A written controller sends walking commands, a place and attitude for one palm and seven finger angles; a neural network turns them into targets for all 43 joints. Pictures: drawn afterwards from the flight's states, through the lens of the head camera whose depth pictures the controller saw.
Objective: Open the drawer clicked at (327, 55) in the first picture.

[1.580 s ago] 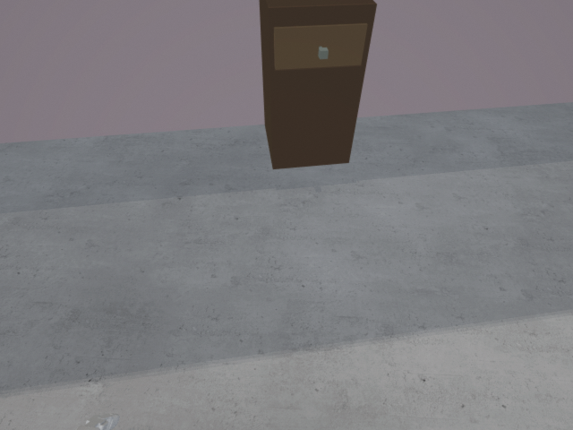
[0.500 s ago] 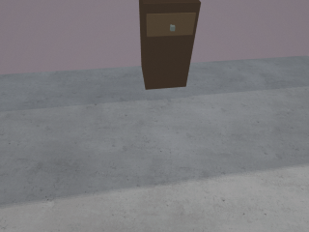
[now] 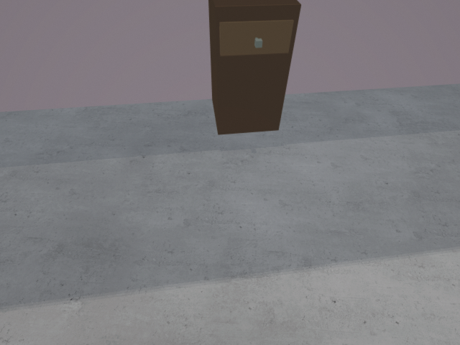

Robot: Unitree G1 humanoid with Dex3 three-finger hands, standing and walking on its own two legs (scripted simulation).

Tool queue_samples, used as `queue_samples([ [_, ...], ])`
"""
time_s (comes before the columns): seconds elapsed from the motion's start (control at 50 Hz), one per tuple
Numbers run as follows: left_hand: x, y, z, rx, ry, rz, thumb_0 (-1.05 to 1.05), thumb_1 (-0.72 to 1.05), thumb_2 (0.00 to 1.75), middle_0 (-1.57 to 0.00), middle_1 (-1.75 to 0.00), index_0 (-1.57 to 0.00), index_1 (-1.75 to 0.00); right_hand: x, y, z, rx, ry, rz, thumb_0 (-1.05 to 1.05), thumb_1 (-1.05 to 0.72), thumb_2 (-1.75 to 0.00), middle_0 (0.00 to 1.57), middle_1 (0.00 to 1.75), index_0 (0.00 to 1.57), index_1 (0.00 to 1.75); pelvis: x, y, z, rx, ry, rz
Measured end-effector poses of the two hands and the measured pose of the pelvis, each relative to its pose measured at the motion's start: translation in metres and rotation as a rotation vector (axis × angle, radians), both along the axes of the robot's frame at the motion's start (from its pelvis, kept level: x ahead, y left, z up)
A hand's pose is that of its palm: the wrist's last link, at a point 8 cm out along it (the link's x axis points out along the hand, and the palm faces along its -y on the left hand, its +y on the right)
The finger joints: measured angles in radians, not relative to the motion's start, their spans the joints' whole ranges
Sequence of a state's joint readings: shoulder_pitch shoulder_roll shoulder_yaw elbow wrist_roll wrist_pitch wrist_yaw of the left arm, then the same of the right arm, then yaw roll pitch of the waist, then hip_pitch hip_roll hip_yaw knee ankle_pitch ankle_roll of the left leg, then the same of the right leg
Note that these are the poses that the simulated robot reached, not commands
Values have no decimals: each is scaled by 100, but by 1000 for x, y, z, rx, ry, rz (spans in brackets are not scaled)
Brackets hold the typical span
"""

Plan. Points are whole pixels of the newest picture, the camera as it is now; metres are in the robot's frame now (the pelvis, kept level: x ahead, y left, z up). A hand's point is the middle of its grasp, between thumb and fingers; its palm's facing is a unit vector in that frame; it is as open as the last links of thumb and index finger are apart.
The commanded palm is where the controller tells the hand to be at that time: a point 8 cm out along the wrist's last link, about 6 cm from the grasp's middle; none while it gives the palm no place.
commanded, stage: walk to a spot facing it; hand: left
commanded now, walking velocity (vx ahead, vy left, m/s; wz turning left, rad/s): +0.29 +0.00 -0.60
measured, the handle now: (257, 41) +1.56 -0.05 -0.13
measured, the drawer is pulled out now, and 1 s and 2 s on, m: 0.00 0.00 0.00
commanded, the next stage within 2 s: none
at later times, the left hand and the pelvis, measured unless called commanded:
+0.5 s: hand out of the picture +0.12 +0.12 -0.17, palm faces -0.15 -0.96 -0.22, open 7.4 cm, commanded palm none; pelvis +0.10 -0.06 -0.01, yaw -13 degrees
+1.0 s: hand (185, 252) +0.38 +0.14 -0.20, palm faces -0.34 -0.93 -0.16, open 7.4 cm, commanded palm none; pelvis +0.33 -0.04 -0.02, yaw -26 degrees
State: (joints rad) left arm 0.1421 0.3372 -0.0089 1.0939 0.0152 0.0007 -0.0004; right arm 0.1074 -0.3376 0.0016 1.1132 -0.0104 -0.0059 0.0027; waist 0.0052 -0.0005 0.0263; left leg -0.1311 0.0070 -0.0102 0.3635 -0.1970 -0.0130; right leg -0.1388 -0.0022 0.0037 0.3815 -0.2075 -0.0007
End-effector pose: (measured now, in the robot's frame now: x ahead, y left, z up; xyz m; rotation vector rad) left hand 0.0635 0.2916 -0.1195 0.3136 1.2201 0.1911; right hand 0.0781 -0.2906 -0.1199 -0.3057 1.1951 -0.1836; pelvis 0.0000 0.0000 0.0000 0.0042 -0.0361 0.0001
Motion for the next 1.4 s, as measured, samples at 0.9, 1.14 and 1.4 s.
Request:
queue_samples([
  [0.9,221,-103,-58,-139,311,-170,0,90,90,-21,-30,-20,-30,256,-6,-20,96,-234,-301,0,-91,-90,20,30,20,30,284,-45,-32,-25,32,-390],
  [1.14,459,-132,-32,-174,41,-383,0,91,90,-20,-30,-19,-29,185,33,-3,59,45,-608,-1,-95,-90,20,30,20,30,378,-40,-2,-27,11,-494],
  [1.4,583,-242,-35,-210,89,-580,0,91,90,-20,-30,-19,-29,178,110,-12,265,298,-846,0,-91,-90,20,30,19,30,466,-91,-6,-14,31,-592],
])
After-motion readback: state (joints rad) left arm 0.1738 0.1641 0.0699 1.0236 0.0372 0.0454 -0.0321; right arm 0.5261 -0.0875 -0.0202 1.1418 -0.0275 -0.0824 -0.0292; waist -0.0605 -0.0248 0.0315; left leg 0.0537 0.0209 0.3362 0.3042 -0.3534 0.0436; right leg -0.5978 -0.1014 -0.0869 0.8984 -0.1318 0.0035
